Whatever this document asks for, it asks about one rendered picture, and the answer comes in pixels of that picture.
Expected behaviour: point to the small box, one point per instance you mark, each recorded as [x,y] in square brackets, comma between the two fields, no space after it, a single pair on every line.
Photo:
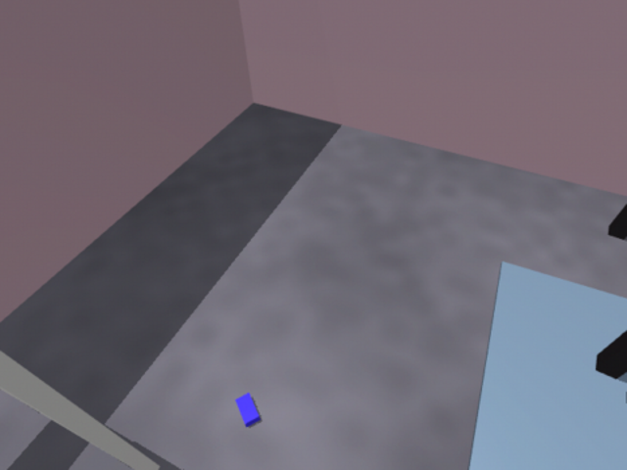
[247,410]

